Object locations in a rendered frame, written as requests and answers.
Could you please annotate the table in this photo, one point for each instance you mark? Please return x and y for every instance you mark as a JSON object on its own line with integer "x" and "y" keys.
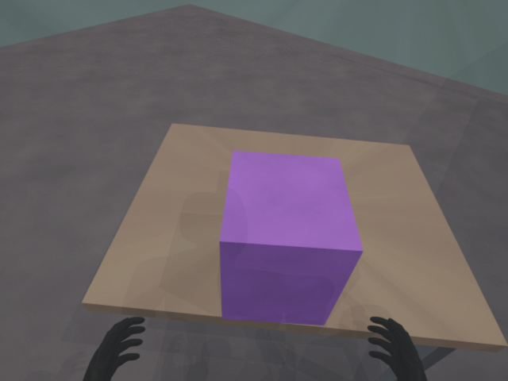
{"x": 164, "y": 261}

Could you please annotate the robot left hand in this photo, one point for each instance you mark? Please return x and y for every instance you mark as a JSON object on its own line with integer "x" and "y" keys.
{"x": 106, "y": 359}

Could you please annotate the robot right hand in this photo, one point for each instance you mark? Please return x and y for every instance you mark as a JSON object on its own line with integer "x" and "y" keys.
{"x": 404, "y": 360}

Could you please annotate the carton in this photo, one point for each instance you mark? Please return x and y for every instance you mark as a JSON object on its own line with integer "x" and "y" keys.
{"x": 289, "y": 240}

